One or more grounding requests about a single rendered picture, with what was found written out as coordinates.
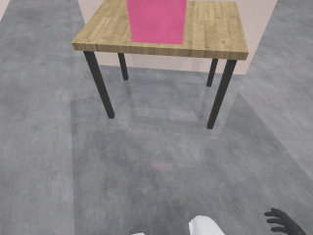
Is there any right robot hand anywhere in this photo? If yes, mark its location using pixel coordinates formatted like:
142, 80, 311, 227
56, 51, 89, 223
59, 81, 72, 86
264, 208, 306, 235

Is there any table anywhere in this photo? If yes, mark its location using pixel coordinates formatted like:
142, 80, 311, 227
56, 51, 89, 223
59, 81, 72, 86
71, 0, 249, 129

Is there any robot right thigh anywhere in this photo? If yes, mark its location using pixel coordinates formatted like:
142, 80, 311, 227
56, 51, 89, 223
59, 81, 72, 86
189, 215, 225, 235

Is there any carton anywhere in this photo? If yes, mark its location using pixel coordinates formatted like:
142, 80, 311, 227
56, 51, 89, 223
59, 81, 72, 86
126, 0, 187, 45

